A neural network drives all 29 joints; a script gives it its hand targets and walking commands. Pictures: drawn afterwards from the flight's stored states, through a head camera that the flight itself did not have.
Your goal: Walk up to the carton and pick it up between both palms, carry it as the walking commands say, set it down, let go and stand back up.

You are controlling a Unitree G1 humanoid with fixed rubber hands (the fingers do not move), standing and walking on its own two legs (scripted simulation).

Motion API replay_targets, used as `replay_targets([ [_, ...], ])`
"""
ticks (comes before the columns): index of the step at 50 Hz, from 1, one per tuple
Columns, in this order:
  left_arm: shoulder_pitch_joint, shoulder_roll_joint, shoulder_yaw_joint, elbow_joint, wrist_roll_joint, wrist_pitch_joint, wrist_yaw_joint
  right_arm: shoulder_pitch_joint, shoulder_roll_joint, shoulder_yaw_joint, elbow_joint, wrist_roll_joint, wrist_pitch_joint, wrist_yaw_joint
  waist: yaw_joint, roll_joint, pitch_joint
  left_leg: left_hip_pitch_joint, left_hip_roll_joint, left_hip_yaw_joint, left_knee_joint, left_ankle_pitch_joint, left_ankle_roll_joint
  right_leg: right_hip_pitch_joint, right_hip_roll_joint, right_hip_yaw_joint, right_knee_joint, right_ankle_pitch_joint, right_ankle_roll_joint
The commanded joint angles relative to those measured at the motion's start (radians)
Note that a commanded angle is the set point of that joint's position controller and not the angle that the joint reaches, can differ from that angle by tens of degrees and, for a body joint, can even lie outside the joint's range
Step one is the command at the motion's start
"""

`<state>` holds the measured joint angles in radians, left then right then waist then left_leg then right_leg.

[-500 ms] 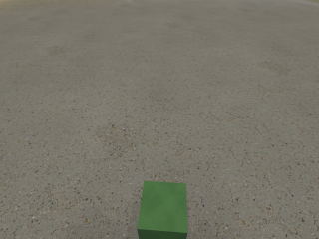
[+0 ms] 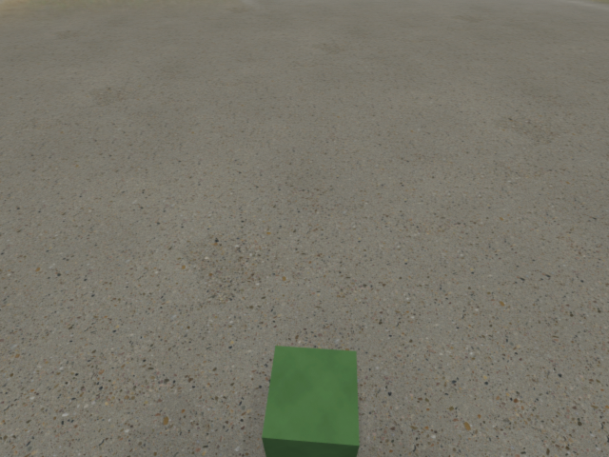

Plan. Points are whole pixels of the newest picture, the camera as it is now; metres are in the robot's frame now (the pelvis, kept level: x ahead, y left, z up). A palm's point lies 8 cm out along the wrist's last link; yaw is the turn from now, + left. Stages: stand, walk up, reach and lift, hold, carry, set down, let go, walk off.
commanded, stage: walk up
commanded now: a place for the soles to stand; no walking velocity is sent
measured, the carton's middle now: (312, 407) +0.49 -0.02 -0.65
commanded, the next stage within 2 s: reach and lift in 0.90 s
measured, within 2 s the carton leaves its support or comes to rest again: neither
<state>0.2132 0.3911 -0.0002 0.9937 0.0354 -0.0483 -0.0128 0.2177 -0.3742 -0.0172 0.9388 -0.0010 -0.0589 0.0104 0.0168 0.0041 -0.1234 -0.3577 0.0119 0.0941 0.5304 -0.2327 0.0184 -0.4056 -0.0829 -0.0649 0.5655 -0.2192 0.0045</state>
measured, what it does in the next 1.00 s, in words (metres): stands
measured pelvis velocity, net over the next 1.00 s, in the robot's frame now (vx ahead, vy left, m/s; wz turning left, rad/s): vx -0.01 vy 0.00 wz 0.00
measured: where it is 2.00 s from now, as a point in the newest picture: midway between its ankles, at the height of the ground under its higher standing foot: outside the picture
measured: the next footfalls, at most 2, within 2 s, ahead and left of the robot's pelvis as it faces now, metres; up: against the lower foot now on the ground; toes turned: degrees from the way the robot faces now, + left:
none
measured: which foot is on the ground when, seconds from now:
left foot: down 0.00-1.00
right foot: down 0.00-1.00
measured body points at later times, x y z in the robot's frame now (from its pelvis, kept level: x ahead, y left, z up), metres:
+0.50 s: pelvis +0.00 +0.00 +0.00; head -0.02 -0.01 +0.45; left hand +0.08 +0.32 -0.11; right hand +0.10 -0.30 -0.12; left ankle +0.03 +0.11 -0.73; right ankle +0.04 -0.13 -0.73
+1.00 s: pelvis -0.01 +0.00 +0.00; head +0.00 -0.01 +0.45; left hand +0.11 +0.30 -0.10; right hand +0.12 -0.29 -0.12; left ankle +0.03 +0.11 -0.73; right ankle +0.04 -0.13 -0.73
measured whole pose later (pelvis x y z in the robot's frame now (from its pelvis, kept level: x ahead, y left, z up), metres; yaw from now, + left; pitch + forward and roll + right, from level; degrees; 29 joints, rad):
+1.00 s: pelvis -0.01 +0.00 +0.00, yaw +0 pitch +1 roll +1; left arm 0.15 0.36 0.00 0.80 0.04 0.04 -0.02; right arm 0.20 -0.37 -0.03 0.81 -0.01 0.04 0.04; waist 0.05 0.00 -0.01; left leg -0.36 0.01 0.09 0.58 -0.25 0.02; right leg -0.40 -0.08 -0.06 0.61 -0.23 0.01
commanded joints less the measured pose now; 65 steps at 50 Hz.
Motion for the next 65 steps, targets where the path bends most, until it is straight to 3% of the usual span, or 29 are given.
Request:
replay_targets([
  [1, -0.035, 0.175, 0.046, -0.054, -0.004, -0.016, 0.016, -0.061, -0.193, -0.052, -0.001, -0.025, 0.000, -0.001, -0.006, -0.106, -0.004, 0.177, 0.137, -0.123, -0.140, -0.055, 0.010, 0.111, -0.062, 0.122, -0.174, -0.009, -0.047],
  [45, -0.026, 0.181, 0.047, -0.057, -0.003, -0.016, 0.017, -0.071, -0.196, -0.051, -0.006, -0.031, -0.001, 0.000, -0.001, -0.102, 0.009, 0.167, 0.137, -0.123, -0.137, -0.062, 0.010, 0.106, -0.064, 0.118, -0.170, 0.003, -0.045],
  [46, -0.305, -0.020, 0.075, -0.386, -0.016, 0.031, 0.013, -0.342, -0.046, -0.022, -0.304, -0.093, 0.059, 0.032, 0.041, -0.032, 0.213, -0.124, 0.056, -0.138, -0.136, -0.144, 0.004, 0.010, 0.029, 0.083, -0.023, -0.198, 0.053],
  [47, -0.278, 0.018, 0.104, -0.358, 0.022, 0.058, 0.002, -0.310, -0.081, -0.071, -0.310, -0.092, 0.093, 0.035, 0.059, -0.017, 0.258, -0.203, 0.069, -0.116, -0.174, -0.271, 0.022, 0.093, 0.052, 0.029, 0.021, -0.191, 0.096],
  [48, -0.211, 0.046, 0.122, -0.369, 0.026, 0.087, -0.013, -0.243, -0.141, -0.129, -0.344, -0.097, 0.116, 0.038, 0.068, -0.042, 0.271, -0.194, 0.066, -0.094, -0.182, -0.369, 0.036, 0.132, 0.064, 0.008, 0.031, -0.219, 0.105],
  [49, -0.211, 0.065, 0.146, -0.425, 0.016, 0.120, -0.026, -0.221, -0.155, -0.210, -0.433, -0.084, 0.136, 0.049, 0.016, 0.055, 0.270, -0.175, 0.083, -0.066, -0.202, -0.530, 0.049, 0.260, 0.141, -0.075, 0.013, -0.258, 0.069],
  [50, -0.220, 0.053, 0.127, -0.456, -0.017, 0.142, -0.032, -0.226, -0.150, -0.266, -0.462, -0.091, 0.148, 0.054, -0.012, 0.100, 0.255, -0.199, 0.109, -0.084, -0.281, -0.623, 0.037, 0.363, 0.178, -0.091, 0.038, -0.236, 0.075],
  [51, -0.201, 0.059, 0.128, -0.458, -0.012, 0.151, -0.032, -0.201, -0.128, -0.263, -0.464, -0.092, 0.154, 0.047, 0.011, 0.105, 0.236, -0.220, 0.104, -0.094, -0.290, -0.599, 0.034, 0.416, 0.176, -0.078, 0.042, -0.198, 0.073],
  [53, -0.143, 0.066, 0.148, -0.433, 0.007, 0.172, -0.026, -0.124, -0.106, -0.242, -0.445, -0.080, 0.175, 0.036, -0.011, 0.017, 0.201, -0.163, 0.092, -0.110, -0.245, -0.438, 0.030, 0.437, 0.180, -0.051, 0.047, -0.093, 0.062],
  [54, -0.116, 0.083, 0.164, -0.408, 0.021, 0.179, -0.026, -0.114, -0.086, -0.231, -0.443, -0.068, 0.179, 0.030, -0.006, -0.010, 0.202, -0.127, 0.069, -0.100, -0.207, -0.326, 0.034, 0.409, 0.160, -0.029, 0.023, -0.049, 0.053],
  [55, -0.121, 0.108, 0.189, -0.425, 0.028, 0.179, -0.029, -0.110, -0.072, -0.223, -0.456, -0.059, 0.181, 0.028, 0.006, -0.018, 0.159, -0.069, 0.044, -0.082, -0.156, -0.263, 0.031, 0.380, 0.139, 0.002, 0.006, -0.040, 0.043],
  [58, -0.163, 0.104, 0.216, -0.445, 0.022, 0.167, -0.046, -0.120, -0.038, -0.187, -0.493, -0.045, 0.171, 0.020, 0.028, -0.140, 0.107, 0.028, -0.007, -0.069, -0.015, -0.148, 0.028, 0.212, 0.086, 0.063, -0.036, -0.099, 0.028],
  [59, -0.196, 0.116, 0.234, -0.466, 0.026, 0.161, -0.053, -0.143, -0.033, -0.189, -0.517, -0.045, 0.165, 0.013, 0.036, -0.127, 0.078, 0.065, -0.026, -0.058, 0.038, -0.112, 0.010, 0.162, 0.067, 0.080, -0.044, -0.111, 0.016],
  [61, -0.265, 0.123, 0.239, -0.467, 0.003, 0.157, -0.069, -0.210, -0.001, -0.147, -0.517, -0.020, 0.153, -0.003, 0.035, -0.189, 0.078, 0.103, -0.038, -0.059, 0.120, -0.099, 0.005, 0.039, 0.024, 0.113, -0.068, -0.169, 0.010],
  [62, -0.292, 0.125, 0.236, -0.476, -0.002, 0.155, -0.073, -0.213, -0.002, -0.142, -0.523, -0.015, 0.154, -0.012, 0.020, -0.184, 0.092, 0.091, -0.037, -0.066, 0.143, -0.096, 0.005, 0.001, 0.019, 0.118, -0.055, -0.160, 0.010],
  [63, -0.298, 0.113, 0.226, -0.480, -0.008, 0.160, -0.076, -0.226, 0.023, -0.112, -0.518, 0.005, 0.159, -0.015, 0.023, -0.151, 0.089, 0.063, -0.038, -0.068, 0.161, -0.097, 0.003, -0.025, 0.014, 0.120, -0.041, -0.166, 0.003],
  [64, -0.303, 0.114, 0.229, -0.453, -0.022, 0.161, -0.079, -0.253, 0.023, -0.102, -0.524, 0.011, 0.159, -0.021, 0.029, -0.175, 0.089, 0.061, -0.036, -0.073, 0.172, -0.083, 0.012, -0.037, 0.015, 0.122, -0.030, -0.149, 0.007],
  [65, -0.311, 0.107, 0.231, -0.468, -0.030, 0.159, -0.079, -0.266, 0.025, -0.098, -0.532, 0.013, 0.161, -0.023, 0.028, -0.157, 0.075, 0.028, -0.035, -0.075, 0.178, -0.069, 0.016, -0.035, 0.029, 0.119, 0.000, -0.123, 0.011],
])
